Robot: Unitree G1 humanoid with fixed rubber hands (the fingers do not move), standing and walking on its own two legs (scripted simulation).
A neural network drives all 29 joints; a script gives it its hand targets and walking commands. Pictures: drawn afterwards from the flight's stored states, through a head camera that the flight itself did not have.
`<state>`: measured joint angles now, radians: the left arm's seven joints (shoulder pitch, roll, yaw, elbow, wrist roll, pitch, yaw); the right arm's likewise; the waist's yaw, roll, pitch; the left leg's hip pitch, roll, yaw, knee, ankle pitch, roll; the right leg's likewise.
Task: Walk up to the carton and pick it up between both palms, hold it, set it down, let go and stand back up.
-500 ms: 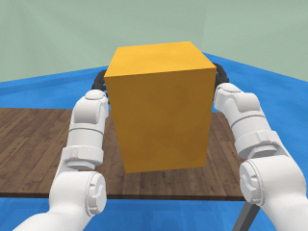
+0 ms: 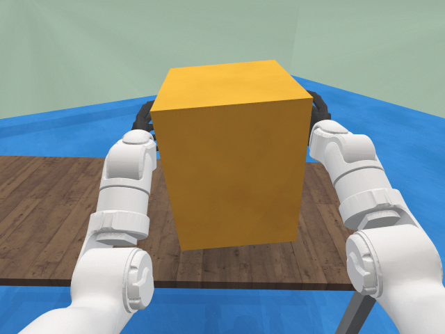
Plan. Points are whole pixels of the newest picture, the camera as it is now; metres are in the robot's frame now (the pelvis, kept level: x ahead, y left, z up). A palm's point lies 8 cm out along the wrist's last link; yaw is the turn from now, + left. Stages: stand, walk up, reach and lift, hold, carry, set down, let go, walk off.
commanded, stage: hold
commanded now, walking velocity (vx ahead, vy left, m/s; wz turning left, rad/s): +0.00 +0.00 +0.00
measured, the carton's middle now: (230, 150) +0.41 +0.00 +0.22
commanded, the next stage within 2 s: set down in 0.24 s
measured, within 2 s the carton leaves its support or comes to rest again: neither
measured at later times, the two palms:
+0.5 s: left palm (142, 131) +0.38 +0.16 +0.27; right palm (317, 119) +0.38 -0.15 +0.30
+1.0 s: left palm (149, 144) +0.41 +0.16 +0.23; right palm (307, 156) +0.39 -0.15 +0.22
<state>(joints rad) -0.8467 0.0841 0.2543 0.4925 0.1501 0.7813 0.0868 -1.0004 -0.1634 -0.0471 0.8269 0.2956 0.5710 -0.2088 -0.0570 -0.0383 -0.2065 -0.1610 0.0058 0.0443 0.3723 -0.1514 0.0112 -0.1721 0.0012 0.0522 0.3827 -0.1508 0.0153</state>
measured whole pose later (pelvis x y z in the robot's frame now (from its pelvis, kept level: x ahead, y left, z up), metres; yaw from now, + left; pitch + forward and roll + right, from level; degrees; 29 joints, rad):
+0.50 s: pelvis +0.00 +0.00 +0.00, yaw +0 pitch -3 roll +0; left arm -0.89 0.08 0.29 0.50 0.15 0.70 0.09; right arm -1.06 -0.15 -0.10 0.83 0.25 0.52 -0.20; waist -0.06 -0.04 -0.17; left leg -0.16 0.01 0.04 0.37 -0.15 0.01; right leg -0.17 0.00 0.05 0.38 -0.15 0.01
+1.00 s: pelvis +0.01 +0.01 +0.00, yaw +0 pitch -7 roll +0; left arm -0.81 0.08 0.32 0.53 0.20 0.52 0.02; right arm -0.84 -0.04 -0.11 0.76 0.13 0.28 -0.20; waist -0.10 -0.04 -0.05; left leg -0.07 0.01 0.04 0.36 -0.18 0.01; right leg -0.06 0.00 0.05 0.34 -0.16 0.02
